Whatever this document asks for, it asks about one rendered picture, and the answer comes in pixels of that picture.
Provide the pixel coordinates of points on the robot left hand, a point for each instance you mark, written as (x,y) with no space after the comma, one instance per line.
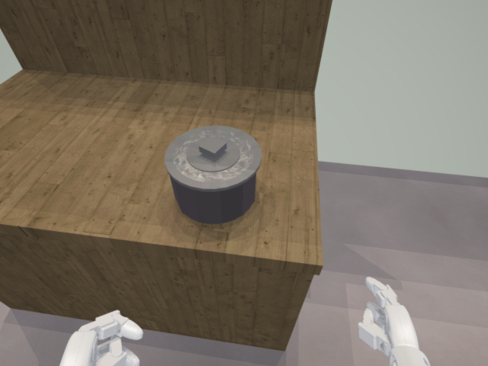
(82,349)

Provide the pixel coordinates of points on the right robot forearm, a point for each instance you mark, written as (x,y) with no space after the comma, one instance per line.
(407,356)

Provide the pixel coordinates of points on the lid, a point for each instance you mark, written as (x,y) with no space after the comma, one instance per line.
(197,171)

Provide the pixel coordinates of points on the knob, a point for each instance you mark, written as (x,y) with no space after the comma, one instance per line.
(212,147)

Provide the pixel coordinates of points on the robot right hand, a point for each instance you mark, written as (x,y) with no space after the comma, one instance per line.
(395,327)

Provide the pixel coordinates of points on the table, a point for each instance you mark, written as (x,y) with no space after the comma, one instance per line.
(89,223)

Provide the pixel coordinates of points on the pot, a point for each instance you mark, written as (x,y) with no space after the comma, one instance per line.
(215,207)

